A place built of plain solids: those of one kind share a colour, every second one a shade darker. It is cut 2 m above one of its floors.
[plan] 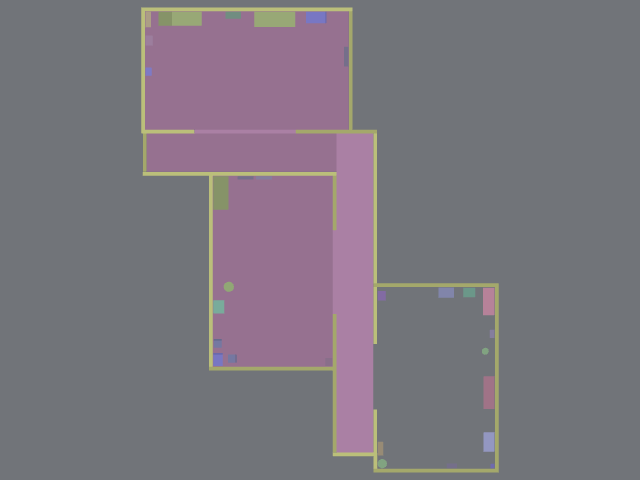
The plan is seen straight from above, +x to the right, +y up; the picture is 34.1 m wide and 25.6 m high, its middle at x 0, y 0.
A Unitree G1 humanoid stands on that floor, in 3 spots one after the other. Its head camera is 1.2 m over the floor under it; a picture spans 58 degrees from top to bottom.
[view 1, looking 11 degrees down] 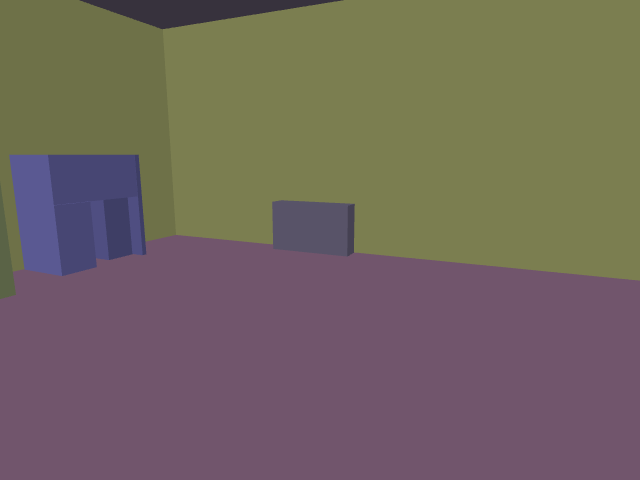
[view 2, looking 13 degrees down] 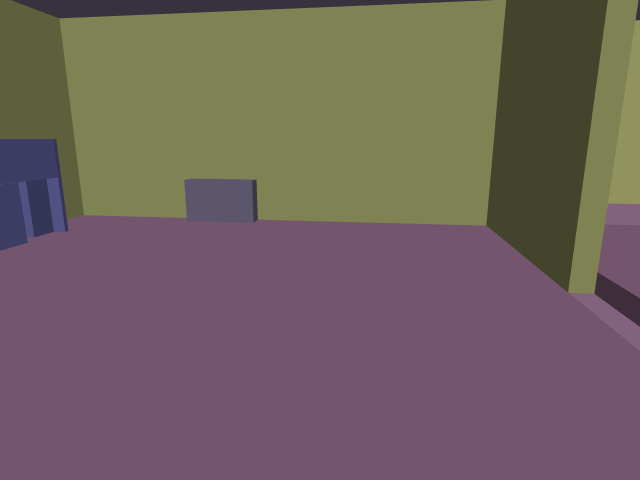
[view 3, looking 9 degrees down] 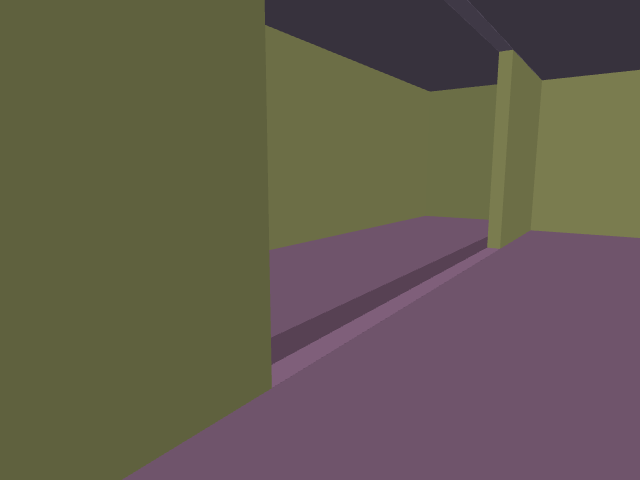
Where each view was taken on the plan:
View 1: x -3.49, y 7.40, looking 25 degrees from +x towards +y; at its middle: radiator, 5.37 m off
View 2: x -4.86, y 7.40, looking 8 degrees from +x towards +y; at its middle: floor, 5.33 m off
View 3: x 0.41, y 7.40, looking -145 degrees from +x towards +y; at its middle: floor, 6.54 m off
